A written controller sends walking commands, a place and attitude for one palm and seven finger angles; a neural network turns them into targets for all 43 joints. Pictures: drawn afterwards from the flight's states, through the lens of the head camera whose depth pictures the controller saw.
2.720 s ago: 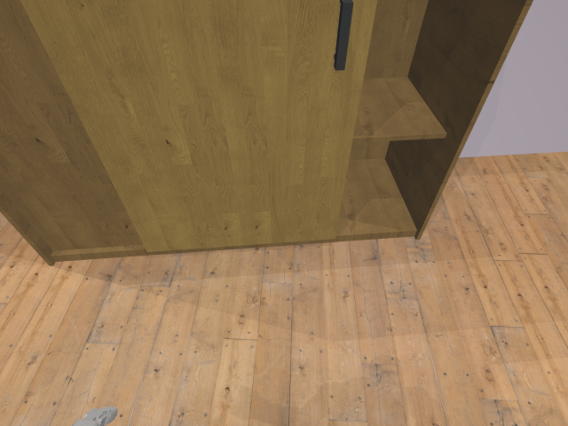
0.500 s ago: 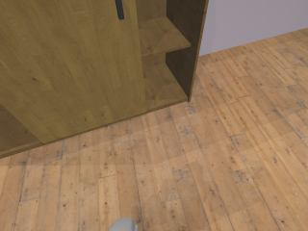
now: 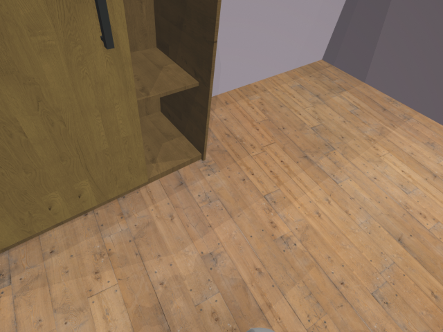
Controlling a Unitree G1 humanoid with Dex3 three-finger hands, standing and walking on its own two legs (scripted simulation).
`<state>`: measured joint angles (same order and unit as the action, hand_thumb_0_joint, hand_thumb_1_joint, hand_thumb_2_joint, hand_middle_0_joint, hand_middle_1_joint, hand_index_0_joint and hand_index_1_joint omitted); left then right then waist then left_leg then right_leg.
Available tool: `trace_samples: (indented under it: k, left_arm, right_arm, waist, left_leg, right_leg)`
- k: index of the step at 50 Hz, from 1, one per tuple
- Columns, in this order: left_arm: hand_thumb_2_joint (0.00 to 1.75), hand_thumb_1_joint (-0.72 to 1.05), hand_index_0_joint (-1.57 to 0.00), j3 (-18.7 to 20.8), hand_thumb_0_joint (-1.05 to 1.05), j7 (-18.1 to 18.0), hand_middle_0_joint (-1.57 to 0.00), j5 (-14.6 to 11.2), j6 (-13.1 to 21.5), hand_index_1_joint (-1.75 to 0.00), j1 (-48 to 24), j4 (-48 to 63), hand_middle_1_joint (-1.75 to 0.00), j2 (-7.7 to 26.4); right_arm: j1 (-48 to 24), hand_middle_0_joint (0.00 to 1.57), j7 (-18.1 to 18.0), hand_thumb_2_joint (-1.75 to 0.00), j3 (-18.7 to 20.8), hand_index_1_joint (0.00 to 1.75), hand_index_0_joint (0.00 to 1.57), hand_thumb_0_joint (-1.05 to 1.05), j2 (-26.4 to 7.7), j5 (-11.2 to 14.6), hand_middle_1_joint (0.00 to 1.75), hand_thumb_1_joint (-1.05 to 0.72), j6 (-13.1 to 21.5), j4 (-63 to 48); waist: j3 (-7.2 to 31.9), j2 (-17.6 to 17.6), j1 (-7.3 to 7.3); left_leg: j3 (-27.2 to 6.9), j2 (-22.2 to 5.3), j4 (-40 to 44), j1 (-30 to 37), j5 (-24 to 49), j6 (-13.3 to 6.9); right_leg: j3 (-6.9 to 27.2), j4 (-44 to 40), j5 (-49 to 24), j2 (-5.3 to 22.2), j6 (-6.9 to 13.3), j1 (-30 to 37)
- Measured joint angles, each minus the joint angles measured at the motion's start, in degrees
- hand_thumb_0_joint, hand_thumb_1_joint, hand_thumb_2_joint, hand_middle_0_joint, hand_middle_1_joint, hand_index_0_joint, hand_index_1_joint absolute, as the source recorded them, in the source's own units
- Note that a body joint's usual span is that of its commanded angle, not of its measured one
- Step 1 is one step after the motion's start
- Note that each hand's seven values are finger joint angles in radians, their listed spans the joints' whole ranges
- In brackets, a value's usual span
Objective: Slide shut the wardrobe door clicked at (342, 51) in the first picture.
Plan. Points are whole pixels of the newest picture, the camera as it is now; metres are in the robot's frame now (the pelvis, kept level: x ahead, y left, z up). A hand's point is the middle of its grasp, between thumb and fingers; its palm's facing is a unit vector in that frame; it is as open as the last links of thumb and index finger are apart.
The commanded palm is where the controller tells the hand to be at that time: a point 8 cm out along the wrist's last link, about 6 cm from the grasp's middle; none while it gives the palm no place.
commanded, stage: walk to a spot facing it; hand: left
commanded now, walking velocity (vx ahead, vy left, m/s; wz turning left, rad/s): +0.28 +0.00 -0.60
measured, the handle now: (101, 18) +0.88 +0.46 +0.14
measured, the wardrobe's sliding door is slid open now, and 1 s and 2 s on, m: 0.38 0.38 0.38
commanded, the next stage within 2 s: turn to face it in 1.10 s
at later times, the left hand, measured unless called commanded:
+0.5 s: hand (208, 283) +0.26 +0.04 -0.16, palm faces -0.31 -0.93 -0.20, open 7.4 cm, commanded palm none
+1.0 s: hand (199, 265) +0.32 +0.07 -0.20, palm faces -0.28 -0.95 -0.12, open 7.4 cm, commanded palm none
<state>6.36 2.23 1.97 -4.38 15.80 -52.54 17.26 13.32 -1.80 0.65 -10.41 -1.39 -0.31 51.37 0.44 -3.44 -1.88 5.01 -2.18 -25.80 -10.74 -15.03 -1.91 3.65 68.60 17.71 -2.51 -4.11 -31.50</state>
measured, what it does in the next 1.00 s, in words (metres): walks ahead, turning right: right foot, then left foot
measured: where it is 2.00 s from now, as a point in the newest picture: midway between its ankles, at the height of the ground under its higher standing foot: (250, 293)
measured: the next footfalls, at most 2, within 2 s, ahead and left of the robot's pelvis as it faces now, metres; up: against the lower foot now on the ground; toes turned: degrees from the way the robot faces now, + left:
right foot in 0.40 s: +0.10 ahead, -0.20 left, +0.00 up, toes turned -23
left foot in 0.88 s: +0.45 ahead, -0.08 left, +0.00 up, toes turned -12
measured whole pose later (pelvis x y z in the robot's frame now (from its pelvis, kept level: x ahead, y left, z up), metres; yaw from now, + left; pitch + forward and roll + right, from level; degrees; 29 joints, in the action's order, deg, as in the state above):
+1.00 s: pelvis +0.32 -0.11 -0.02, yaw -23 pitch -3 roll -1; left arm 3.3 0.2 0.9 1.0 23.4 -65.1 9.7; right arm 9.9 -0.1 1.7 -8.2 -1.7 4.1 56.2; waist -3.1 -3.0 -2.1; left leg 11.7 -3.0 -35.7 -19.8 -13.8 -4.7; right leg -0.3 71.0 21.5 1.5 1.5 -18.9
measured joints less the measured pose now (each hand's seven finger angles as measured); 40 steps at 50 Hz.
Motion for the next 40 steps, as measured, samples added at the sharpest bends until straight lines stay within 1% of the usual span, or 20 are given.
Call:
trace_samples:
  k: [2,4,8,11,15,17,19,20,21,22,23,24,25,26,28,29,33,37,40]
  left_arm:
    - [0.90,0.91,-0.20,-0.05,0.00,0.42,-0.20,0.07,-0.22,-0.30,0.61,-0.68,-0.30,-0.20]
    - [0.90,0.91,-0.19,-0.15,0.00,0.73,-0.20,0.08,-0.45,-0.30,0.88,-1.31,-0.30,-0.59]
    - [0.90,0.91,-0.19,-0.48,0.00,1.23,-0.20,0.04,-0.65,-0.30,-0.03,-1.99,-0.30,-1.79]
    - [0.90,0.91,-0.19,-0.86,0.00,1.53,-0.20,-0.08,-0.55,-0.30,-1.70,-1.89,-0.30,-2.96]
    - [0.90,0.91,-0.19,-1.40,0.01,1.70,-0.20,-0.20,0.21,-0.30,-4.77,-1.13,-0.30,-4.42]
    - [0.90,0.91,-0.19,-1.65,0.01,1.66,-0.20,-0.26,0.88,-0.30,-6.36,-0.58,-0.30,-5.02]
    - [0.90,0.91,-0.19,-1.92,0.00,1.61,-0.20,-0.31,2.11,-0.30,-7.79,0.14,-0.30,-5.41]
    - [0.90,0.91,-0.19,-2.17,0.00,1.47,-0.20,-0.28,3.22,-0.30,-8.52,0.50,-0.30,-5.37]
    - [0.90,0.91,-0.20,-2.37,0.00,1.08,-0.20,-0.46,4.41,-0.30,-9.30,0.55,-0.30,-5.53]
    - [0.90,0.91,-0.20,-2.57,0.00,0.61,-0.20,-0.84,5.30,-0.30,-9.59,0.56,-0.30,-5.77]
    - [0.90,0.91,-0.20,-2.77,0.00,0.19,-0.20,-1.15,5.90,-0.30,-9.34,0.45,-0.30,-6.04]
    - [0.90,0.91,-0.20,-2.94,0.00,-0.17,-0.20,-1.34,6.31,-0.30,-8.65,0.16,-0.30,-6.25]
    - [0.90,0.91,-0.20,-3.09,0.00,-0.51,-0.20,-1.44,6.52,-0.30,-7.73,-0.33,-0.30,-6.49]
    - [0.90,0.91,-0.20,-3.24,0.00,-0.83,-0.20,-1.45,6.63,-0.30,-6.68,-0.97,-0.30,-6.74]
    - [0.90,0.91,-0.20,-3.47,0.00,-1.37,-0.20,-1.39,6.93,-0.30,-4.45,-2.47,-0.30,-7.30]
    - [0.89,0.92,-0.20,-2.99,-0.01,-1.92,-0.20,-1.54,7.27,-0.30,-3.42,-2.99,-0.30,-7.30]
    - [0.89,0.94,-0.20,-3.27,-0.01,-2.41,-0.20,-1.15,7.97,-0.30,0.39,-5.71,-0.30,-6.82]
    - [0.90,0.93,-0.20,-3.77,-0.01,-2.76,-0.20,-0.98,8.24,-0.30,4.46,-8.13,-0.30,-7.19]
    - [0.90,0.92,-0.20,-3.98,-0.01,-3.02,-0.20,-0.79,8.12,-0.30,7.27,-9.83,-0.30,-7.39]
  right_arm:
    - [1.68,0.20,0.00,-0.90,0.19,0.30,0.21,0.01,0.08,-0.03,0.30,-0.91,0.78,0.42]
    - [3.56,0.20,0.04,-0.90,0.40,0.30,0.21,0.01,0.17,-0.02,0.30,-0.91,1.60,0.99]
    - [7.43,0.20,0.14,-0.90,0.89,0.30,0.21,0.01,0.08,-0.11,0.30,-0.91,2.58,2.93]
    - [9.90,0.20,0.40,-0.90,1.42,0.30,0.21,0.01,-0.44,-0.37,0.30,-0.91,2.52,4.81]
    - [12.47,0.20,0.82,-0.90,2.16,0.30,0.21,0.01,-1.52,-0.82,0.30,-0.91,2.30,7.12]
    - [13.52,0.20,1.04,-0.90,2.45,0.30,0.21,0.01,-2.09,-1.00,0.30,-0.91,2.20,8.07]
    - [14.76,0.20,1.24,-0.90,2.59,0.30,0.21,0.01,-2.54,-1.01,0.30,-0.91,2.01,8.76]
    - [15.37,0.20,1.50,-0.90,2.56,0.30,0.20,0.01,-2.57,-0.79,0.30,-0.91,1.80,9.09]
    - [15.10,0.20,1.73,-0.90,2.44,0.30,0.20,0.01,-2.57,-0.57,0.30,-0.91,1.20,9.65]
    - [14.36,0.20,1.90,-0.90,2.31,0.30,0.20,0.01,-2.51,-0.47,0.30,-0.91,0.47,10.15]
    - [13.46,0.20,2.02,-0.90,2.29,0.30,0.20,0.01,-2.40,-0.37,0.30,-0.91,-0.03,10.48]
    - [12.44,0.20,2.09,-0.90,2.32,0.30,0.20,0.01,-2.23,-0.31,0.30,-0.91,-0.25,10.58]
    - [11.31,0.20,2.13,-0.90,2.39,0.30,0.20,0.01,-2.06,-0.34,0.30,-0.91,-0.21,10.40]
    - [10.10,0.20,2.14,-0.90,2.44,0.30,0.20,0.01,-1.91,-0.45,0.30,-0.91,-0.02,9.97]
    - [7.48,0.20,2.13,-0.90,2.54,0.30,0.20,0.01,-1.57,-0.67,0.30,-0.91,0.48,8.57]
    - [6.20,0.20,2.13,-0.90,2.58,0.30,0.20,0.01,-1.33,-0.73,0.30,-0.91,0.74,7.74]
    - [1.32,0.20,2.56,-0.90,2.59,0.30,0.20,0.01,-0.47,-0.73,0.30,-0.92,1.38,5.32]
    - [-2.67,0.20,3.35,-0.90,2.33,0.30,0.20,0.01,0.22,-0.48,0.30,-0.92,1.38,4.26]
    - [-4.83,0.20,3.87,-0.90,1.99,0.30,0.20,0.01,0.77,-0.27,0.30,-0.91,1.51,3.76]
  waist:
    - [0.44,0.32,0.44]
    - [0.68,0.58,1.06]
    - [0.39,1.15,2.46]
    - [-0.30,1.89,3.65]
    - [-1.49,3.01,5.37]
    - [-1.91,3.65,6.22]
    - [-2.22,4.44,6.66]
    - [-2.37,4.71,6.60]
    - [-2.81,5.08,6.37]
    - [-3.15,5.15,6.17]
    - [-3.12,5.08,5.93]
    - [-2.77,4.83,5.56]
    - [-2.29,4.63,5.24]
    - [-1.78,4.50,5.03]
    - [-0.91,4.49,4.79]
    - [-0.62,4.58,4.61]
    - [-0.10,5.27,3.61]
    - [-0.25,5.49,1.79]
    - [-0.87,4.73,0.43]
  left_leg:
    - [1.82,-0.61,0.76,0.76,-0.10,-0.04]
    - [3.53,-1.13,1.61,1.56,-0.16,0.02]
    - [6.68,-2.21,3.22,3.26,-0.35,0.65]
    - [8.92,-3.36,3.70,4.44,-1.02,1.52]
    - [11.84,-5.25,2.90,6.02,-2.98,3.47]
    - [13.17,-6.40,1.52,6.65,-4.63,4.78]
    - [13.90,-8.21,-2.25,6.53,-7.49,6.31]
    - [13.57,-9.62,-7.10,5.01,-9.58,6.15]
    - [10.89,-10.35,-14.98,2.09,-12.37,5.78]
    - [7.25,-9.81,-23.47,-1.33,-13.84,5.29]
    - [4.42,-8.92,-30.72,-4.60,-13.30,4.78]
    - [2.70,-8.11,-36.16,-7.56,-11.70,4.49]
    - [1.68,-7.60,-39.58,-10.17,-9.48,4.35]
    - [1.10,-7.39,-41.13,-12.49,-7.23,4.40]
    - [0.52,-7.36,-40.87,-16.53,-3.80,4.77]
    - [0.24,-7.34,-39.84,-18.28,-2.53,4.98]
    - [0.09,-7.21,-33.51,-23.02,2.12,5.42]
    - [0.64,-6.52,-25.58,-24.03,5.38,4.80]
    - [1.31,-5.43,-18.89,-22.24,5.89,3.62]
  right_leg:
    - [-0.71,0.18,-1.24,1.92,-0.17,0.51]
    - [-1.37,-1.55,-1.97,3.58,-0.30,1.13]
    - [-3.13,-7.20,-2.30,6.10,-0.27,1.83]
    - [-5.09,-12.94,-1.32,7.34,0.24,2.32]
    - [-7.73,-22.61,0.39,7.70,1.33,4.40]
    - [-8.84,-26.99,1.43,7.18,2.13,6.16]
    - [-10.03,-32.95,0.61,6.04,3.33,9.56]
    - [-10.40,-35.11,-1.93,5.41,4.51,10.83]
    - [-10.57,-33.32,-2.66,4.75,5.41,10.44]
    - [-10.57,-31.83,-1.65,4.28,6.00,10.64]
    - [-10.42,-31.78,-0.58,3.84,6.37,11.62]
    - [-10.06,-32.85,0.01,3.42,6.58,13.02]
    - [-9.63,-34.66,0.01,2.97,6.61,14.73]
    - [-9.24,-36.89,-0.63,2.56,6.43,16.55]
    - [-8.56,-41.11,-1.52,1.78,6.73,19.94]
    - [-8.29,-42.91,-1.82,1.42,6.88,21.46]
    - [-7.60,-47.82,-1.66,0.26,6.84,26.82]
    - [-7.01,-50.14,0.37,-0.39,6.07,31.55]
    - [-6.83,-50.70,2.91,-0.24,5.05,34.96]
